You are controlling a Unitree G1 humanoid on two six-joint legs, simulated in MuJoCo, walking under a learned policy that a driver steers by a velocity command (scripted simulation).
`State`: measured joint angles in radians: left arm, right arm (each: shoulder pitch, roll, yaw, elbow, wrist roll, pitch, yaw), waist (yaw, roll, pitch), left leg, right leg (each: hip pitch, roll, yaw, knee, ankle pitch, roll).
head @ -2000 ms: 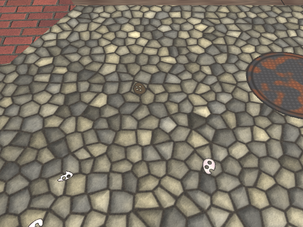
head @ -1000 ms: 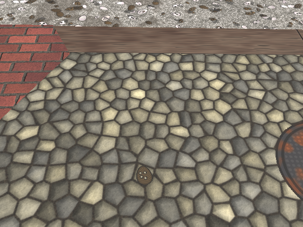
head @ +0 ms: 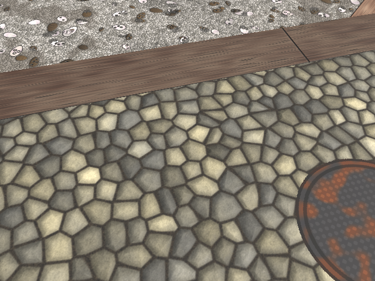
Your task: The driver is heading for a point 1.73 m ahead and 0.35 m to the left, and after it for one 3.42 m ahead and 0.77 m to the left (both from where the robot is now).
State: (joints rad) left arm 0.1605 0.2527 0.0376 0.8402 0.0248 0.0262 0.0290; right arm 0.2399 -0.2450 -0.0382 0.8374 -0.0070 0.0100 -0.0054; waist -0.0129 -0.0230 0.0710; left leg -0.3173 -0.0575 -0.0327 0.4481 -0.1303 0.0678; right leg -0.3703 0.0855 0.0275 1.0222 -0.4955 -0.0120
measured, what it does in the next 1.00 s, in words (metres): steps on the spot, turning left: right foot, then left foot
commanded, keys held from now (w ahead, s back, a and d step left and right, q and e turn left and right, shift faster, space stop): q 0.54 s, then no key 0.06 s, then w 0.02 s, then no key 0.38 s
